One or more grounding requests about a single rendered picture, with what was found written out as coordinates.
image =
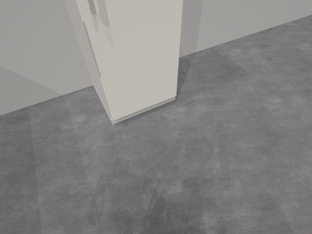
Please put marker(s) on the fridge door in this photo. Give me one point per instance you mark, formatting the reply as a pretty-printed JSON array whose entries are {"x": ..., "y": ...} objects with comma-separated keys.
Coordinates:
[{"x": 136, "y": 46}]

